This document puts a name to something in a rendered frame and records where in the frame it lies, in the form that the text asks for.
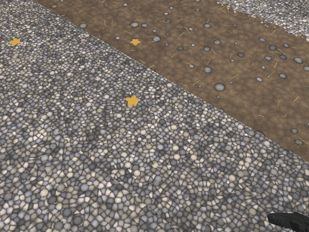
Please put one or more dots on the right robot hand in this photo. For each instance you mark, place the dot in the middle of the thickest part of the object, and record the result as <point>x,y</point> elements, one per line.
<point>295,221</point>

